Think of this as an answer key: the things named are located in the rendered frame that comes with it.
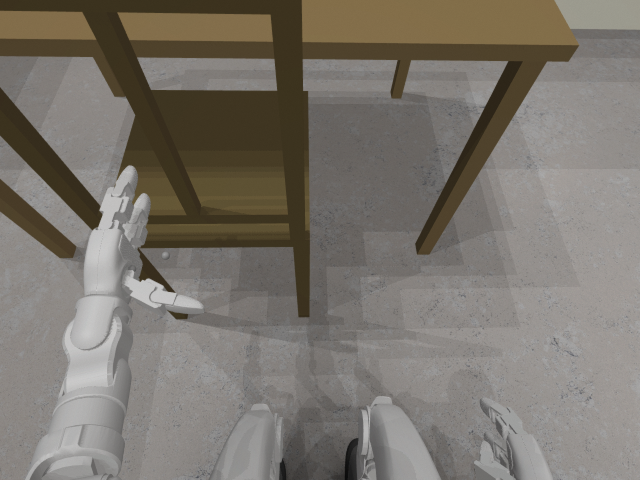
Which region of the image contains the robot right hand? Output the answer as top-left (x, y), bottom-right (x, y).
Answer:
top-left (474, 397), bottom-right (553, 480)

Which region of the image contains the robot left hand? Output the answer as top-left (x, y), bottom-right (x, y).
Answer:
top-left (83, 165), bottom-right (205, 316)

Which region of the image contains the table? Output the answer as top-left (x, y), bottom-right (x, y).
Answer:
top-left (0, 0), bottom-right (579, 258)

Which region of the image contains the robot left forearm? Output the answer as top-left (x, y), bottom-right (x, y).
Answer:
top-left (24, 294), bottom-right (133, 480)

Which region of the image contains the right robot shin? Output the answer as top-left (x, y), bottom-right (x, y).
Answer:
top-left (356, 396), bottom-right (405, 480)

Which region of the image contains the chair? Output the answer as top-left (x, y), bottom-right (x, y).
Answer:
top-left (0, 0), bottom-right (310, 319)

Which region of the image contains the robot left thigh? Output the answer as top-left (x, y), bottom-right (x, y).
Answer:
top-left (209, 410), bottom-right (284, 480)

